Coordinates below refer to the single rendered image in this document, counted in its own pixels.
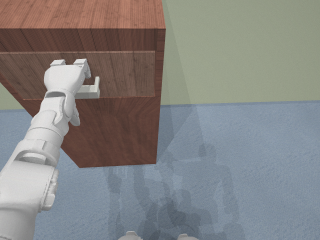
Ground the cabinet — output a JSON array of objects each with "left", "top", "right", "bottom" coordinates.
[{"left": 0, "top": 0, "right": 166, "bottom": 168}]

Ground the robot left shin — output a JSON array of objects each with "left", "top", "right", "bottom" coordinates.
[{"left": 126, "top": 231, "right": 138, "bottom": 236}]

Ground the handle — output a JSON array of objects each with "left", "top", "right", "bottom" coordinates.
[{"left": 74, "top": 76, "right": 100, "bottom": 99}]

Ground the robot left hand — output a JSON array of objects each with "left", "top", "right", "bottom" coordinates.
[{"left": 44, "top": 58, "right": 91, "bottom": 126}]

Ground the left robot forearm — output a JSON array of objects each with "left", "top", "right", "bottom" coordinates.
[{"left": 0, "top": 88, "right": 75, "bottom": 184}]

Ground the left robot upper arm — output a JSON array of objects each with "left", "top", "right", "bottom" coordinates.
[{"left": 0, "top": 160, "right": 60, "bottom": 240}]

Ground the drawer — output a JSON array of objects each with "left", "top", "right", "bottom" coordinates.
[{"left": 0, "top": 50, "right": 155, "bottom": 99}]

